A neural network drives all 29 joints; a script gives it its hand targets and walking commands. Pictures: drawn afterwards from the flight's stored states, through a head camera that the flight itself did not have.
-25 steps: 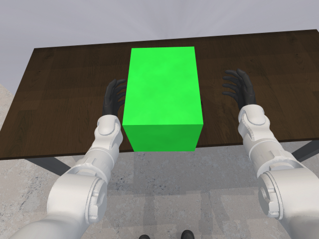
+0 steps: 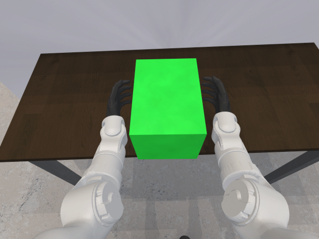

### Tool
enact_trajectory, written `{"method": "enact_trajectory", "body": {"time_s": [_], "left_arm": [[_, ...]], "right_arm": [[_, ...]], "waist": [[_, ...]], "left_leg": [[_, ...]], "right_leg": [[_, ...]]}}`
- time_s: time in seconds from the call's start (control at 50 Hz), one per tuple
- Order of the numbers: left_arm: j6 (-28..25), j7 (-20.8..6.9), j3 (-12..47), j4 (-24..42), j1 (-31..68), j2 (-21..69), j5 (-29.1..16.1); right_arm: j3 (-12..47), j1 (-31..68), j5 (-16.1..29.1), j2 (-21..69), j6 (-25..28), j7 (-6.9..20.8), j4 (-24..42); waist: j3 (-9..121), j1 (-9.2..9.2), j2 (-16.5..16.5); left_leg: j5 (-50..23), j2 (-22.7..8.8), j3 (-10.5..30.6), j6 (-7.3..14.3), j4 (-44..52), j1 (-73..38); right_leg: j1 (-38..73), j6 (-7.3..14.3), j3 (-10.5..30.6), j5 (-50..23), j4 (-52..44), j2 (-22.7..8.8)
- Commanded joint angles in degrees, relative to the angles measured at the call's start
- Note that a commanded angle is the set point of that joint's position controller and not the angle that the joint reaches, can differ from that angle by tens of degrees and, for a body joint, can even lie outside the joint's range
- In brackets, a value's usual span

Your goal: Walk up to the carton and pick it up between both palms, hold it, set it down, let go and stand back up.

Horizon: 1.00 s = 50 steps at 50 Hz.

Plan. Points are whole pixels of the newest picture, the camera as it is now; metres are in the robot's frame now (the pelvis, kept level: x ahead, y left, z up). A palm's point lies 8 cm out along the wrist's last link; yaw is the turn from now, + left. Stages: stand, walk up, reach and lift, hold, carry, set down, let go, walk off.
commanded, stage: reach and lift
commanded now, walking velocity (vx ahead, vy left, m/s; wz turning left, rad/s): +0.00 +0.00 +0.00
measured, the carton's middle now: (166, 109) +0.49 +0.00 -0.03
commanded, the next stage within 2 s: none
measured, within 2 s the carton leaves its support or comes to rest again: neither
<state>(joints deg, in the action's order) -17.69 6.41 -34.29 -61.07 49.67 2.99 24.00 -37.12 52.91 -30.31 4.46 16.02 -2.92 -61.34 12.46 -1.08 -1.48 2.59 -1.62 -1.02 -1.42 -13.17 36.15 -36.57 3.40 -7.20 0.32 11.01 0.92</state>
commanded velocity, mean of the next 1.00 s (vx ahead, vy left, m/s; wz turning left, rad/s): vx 0.00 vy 0.00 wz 0.00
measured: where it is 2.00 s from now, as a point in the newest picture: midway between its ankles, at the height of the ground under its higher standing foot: outside the picture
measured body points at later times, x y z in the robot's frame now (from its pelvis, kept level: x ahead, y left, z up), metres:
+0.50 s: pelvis +0.02 +0.01 +0.00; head +0.12 +0.00 +0.44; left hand +0.46 +0.13 +0.04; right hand +0.46 -0.14 +0.04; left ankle +0.00 +0.13 -0.74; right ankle +0.02 -0.08 -0.74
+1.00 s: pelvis +0.03 +0.00 +0.01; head +0.14 -0.01 +0.45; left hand +0.45 +0.13 +0.04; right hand +0.45 -0.14 +0.04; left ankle +0.00 +0.13 -0.74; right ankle +0.02 -0.08 -0.74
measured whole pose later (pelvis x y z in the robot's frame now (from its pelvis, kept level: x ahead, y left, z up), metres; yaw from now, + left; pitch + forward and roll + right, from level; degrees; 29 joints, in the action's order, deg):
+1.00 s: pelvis +0.03 +0.00 +0.01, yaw +2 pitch +18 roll +0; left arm -14.0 3.8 -35.8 -46.9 40.8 10.8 30.3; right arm -39.3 42.2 -36.9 10.9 17.0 -1.0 -47.0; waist 5.9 -2.2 -1.9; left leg 3.2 -1.5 0.9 -1.6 -7.9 23.2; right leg -22.3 3.0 -8.9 0.9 4.5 1.4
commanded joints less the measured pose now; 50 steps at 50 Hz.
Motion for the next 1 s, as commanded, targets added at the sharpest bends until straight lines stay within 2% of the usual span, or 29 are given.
{"method": "enact_trajectory", "body": {"time_s": [0.0,0.02,0.04,0.08,0.12,0.14,0.18,0.2,0.22,0.26,0.32,0.36,0.38,0.4,0.42,0.46,0.52,0.56,0.58,0.64,0.68,0.72,0.74,0.8,0.86,0.88,0.9,0.92,0.98], "left_arm": [[2.1,0.6,3.5,10.7,20.2,2.3,4.6],[2.4,0.9,4.4,11.7,19.8,2.8,3.7],[2.7,1.4,5.7,12.4,19.7,2.0,3.3],[2.7,1.5,6.6,9.8,16.4,2.4,1.9],[1.6,1.6,6.9,9.7,16.7,0.0,0.3],[1.0,2.2,7.3,8.8,17.2,-2.2,-0.6],[0.2,3.1,8.5,9.0,15.6,-4.5,-3.2],[-0.1,3.4,10.1,7.8,15.3,-3.1,-5.1],[-0.4,3.3,9.6,7.0,12.6,-1.7,-4.6],[-0.3,3.0,10.9,5.3,14.0,-0.5,-6.3],[-1.9,3.4,8.9,9.8,16.3,1.3,-5.2],[-1.5,2.7,8.6,10.5,18.0,5.4,-1.8],[-1.1,2.5,7.6,12.2,17.1,7.0,-0.5],[-0.7,1.9,6.6,11.1,17.6,9.2,1.7],[0.0,1.3,5.8,13.6,20.5,10.9,3.9],[2.2,0.2,3.1,13.0,16.7,13.2,8.0],[4.1,-2.6,4.5,11.3,15.3,21.0,10.0],[3.3,-4.2,6.9,11.1,15.7,23.4,9.3],[2.4,-4.5,8.6,12.0,16.1,24.5,8.8],[1.6,-6.0,9.5,8.5,12.5,25.5,9.1],[1.3,-6.4,10.4,8.5,13.7,26.6,9.0],[1.4,-6.5,10.4,9.3,13.0,27.0,9.1],[1.8,-6.8,11.2,9.1,13.8,28.0,8.4],[2.4,-7.1,12.4,10.4,11.3,29.6,9.5],[3.1,-7.3,12.2,11.2,10.9,30.8,9.3],[3.3,-7.4,11.8,11.5,10.6,29.9,9.6],[3.0,-7.6,12.3,11.6,12.6,29.6,9.0],[2.8,-7.5,12.8,12.4,12.7,30.1,8.7],[1.7,-7.3,11.9,10.9,13.0,29.2,9.1]], "right_arm": [[-3.1,20.5,-7.1,-0.2,-0.4,1.7,11.1],[-1.6,20.3,-5.2,0.7,-0.5,1.8,11.5],[-0.7,19.4,-3.5,-0.7,-0.5,1.4,11.2],[2.8,17.0,0.0,0.5,-0.8,0.8,10.1],[5.4,17.8,2.9,-2.5,0.1,-0.5,10.8],[6.9,18.0,5.2,-4.0,0.3,-1.3,9.7],[10.2,17.0,9.8,-7.9,1.3,-2.7,9.2],[13.1,18.0,12.1,-7.4,1.8,-3.0,10.3],[14.7,14.7,13.3,-6.9,1.5,-3.2,8.3],[15.7,15.3,15.6,-5.4,0.3,-2.9,4.7],[13.7,15.4,14.1,-3.6,0.5,-1.7,4.7],[9.1,18.2,8.9,-2.6,1.0,-0.4,6.6],[6.9,16.8,6.1,-1.1,1.0,0.5,7.6],[5.2,17.4,3.3,1.7,0.9,1.2,8.7],[2.9,19.5,-0.4,3.5,0.6,2.3,9.2],[-0.8,17.4,-5.8,6.0,0.0,3.3,11.2],[0.3,17.2,-10.7,15.5,-0.2,5.0,13.6],[2.7,15.9,-11.8,19.6,0.7,6.1,14.0],[3.2,15.7,-11.4,21.1,1.5,6.3,13.7],[5.9,11.5,-10.2,23.2,2.5,6.1,11.2],[6.8,11.8,-10.1,25.0,3.1,6.0,10.2],[8.0,10.9,-9.2,24.9,3.6,5.7,9.9],[8.7,11.0,-8.8,26.1,3.1,5.8,9.2],[9.6,9.8,-8.8,26.5,3.5,6.3,10.5],[10.0,8.6,-8.8,28.2,3.4,6.2,11.8],[10.0,8.0,-9.0,27.7,3.1,6.2,11.5],[10.6,9.5,-9.0,28.3,3.2,6.1,11.8],[10.7,9.9,-9.2,28.0,3.5,6.0,12.2],[10.2,10.8,-9.7,27.7,5.0,5.7,11.4]], "waist": [[38.4,-1.78,-1.0],[39.9,-1.08,-1.3],[40.2,-1.52,-1.9],[38.0,-1.47,1.6],[38.8,-0.97,2.4],[38.3,-0.36,1.4],[38.5,0.94,1.0],[40.3,0.94,2.1],[37.0,1.05,2.8],[32.2,1.39,2.2],[32.1,2.14,0.8],[34.5,1.64,-2.4],[34.8,0.84,-2.3],[33.4,0.58,-1.8],[33.7,0.3,-3.1],[32.1,-0.22,-0.9],[30.1,-1.44,1.3],[32.0,-1.35,2.5],[32.2,-2.11,1.9],[27.1,-2.16,1.3],[25.6,-3.32,0.5],[23.4,-2.9,1.0],[22.9,-3.5,1.1],[24.4,-2.05,-1.1],[23.5,-2.91,1.4],[22.6,-2.43,1.2],[23.3,-3.06,1.0],[25.2,-1.94,1.2],[25.1,-1.6,0.5]], "left_leg": [[-10.4,3.1,1.5,-1.1,-1.2,-22.3],[-11.9,3.2,1.2,-1.3,-1.8,-21.8],[-13.9,3.1,1.0,-1.2,-1.9,-21.8],[-13.0,3.0,0.5,-0.6,-1.5,-18.5],[-12.5,3.5,-0.2,0.6,-0.8,-10.2],[-12.0,3.8,-0.4,1.1,-0.5,-7.8],[-14.0,3.4,-1.0,0.9,-1.9,-8.6],[-16.3,3.3,-0.9,1.1,-2.7,-9.7],[-16.6,3.3,-1.3,1.2,-2.9,-10.3],[-14.6,2.9,-0.5,0.9,-2.9,-10.6],[-15.3,2.7,0.2,-0.6,-3.4,-19.0],[-16.7,2.9,0.9,-2.0,-4.4,-23.8],[-17.4,2.7,1.6,-2.6,-4.9,-27.4],[-19.2,2.5,1.8,-2.6,-5.2,-29.5],[-18.8,2.5,1.7,-2.8,-4.9,-30.1],[-17.0,3.0,2.0,-2.7,-3.8,-30.3],[-15.4,2.7,3.4,-2.0,-2.2,-27.2],[-14.4,2.4,3.4,-1.5,-0.7,-24.8],[-16.2,2.5,3.6,-1.4,-0.3,-24.0],[-14.8,2.8,3.1,-0.3,1.2,-17.2],[-13.2,3.0,2.8,-0.1,1.8,-14.8],[-14.8,2.9,3.0,-0.4,2.0,-16.4],[-13.8,2.8,2.9,-0.6,2.1,-15.7],[-13.5,2.6,3.1,-0.6,2.8,-17.1],[-13.9,2.4,2.8,0.2,3.6,-17.0],[-13.4,2.3,2.7,0.5,4.1,-17.9],[-14.1,2.5,2.5,0.4,3.5,-17.1],[-15.0,2.6,2.5,0.1,3.6,-16.5],[-12.9,2.5,2.0,0.3,4.1,-15.0]], "right_leg": [[24.4,-3.2,2.1,-15.1,2.6,2.0],[25.7,-3.2,2.4,-18.2,2.9,1.8],[26.3,-3.4,3.0,-20.5,3.8,1.9],[32.5,-3.7,4.2,-24.9,4.7,1.6],[39.9,-4.6,5.6,-32.1,7.7,0.9],[40.9,-5.0,6.0,-34.5,9.7,0.7],[39.4,-4.6,6.5,-35.0,10.8,0.9],[39.0,-4.9,6.6,-36.5,11.0,0.7],[40.2,-4.8,6.8,-37.1,10.8,1.0],[37.0,-4.2,6.7,-33.0,9.7,1.1],[27.8,-3.8,4.9,-22.0,6.7,2.3],[22.1,-2.7,3.5,-16.7,3.8,3.0],[20.3,-2.2,3.2,-14.9,2.5,3.1],[18.0,-2.1,2.6,-14.6,1.2,3.2],[18.0,-1.9,2.1,-13.8,0.7,3.5],[21.5,-2.7,1.1,-15.2,0.2,3.4],[27.6,-3.3,1.1,-18.4,0.7,2.5],[31.3,-3.7,1.4,-20.4,0.8,1.6],[33.1,-3.8,1.8,-24.3,1.5,1.4],[39.7,-4.2,3.2,-30.2,3.0,0.0],[41.7,-4.2,3.1,-31.0,3.3,-0.2],[40.2,-4.5,3.2,-31.0,3.3,-0.1],[41.7,-4.4,3.5,-31.0,3.1,-0.5],[40.8,-4.4,2.7,-29.4,2.7,-0.6],[44.2,-4.7,2.9,-30.6,2.1,-0.7],[44.0,-4.8,2.6,-29.8,2.1,-0.5],[44.4,-4.8,3.0,-32.2,2.6,-0.5],[45.3,-4.7,2.9,-32.8,3.1,-0.5],[44.7,-5.0,3.3,-31.4,2.9,-1.0]]}}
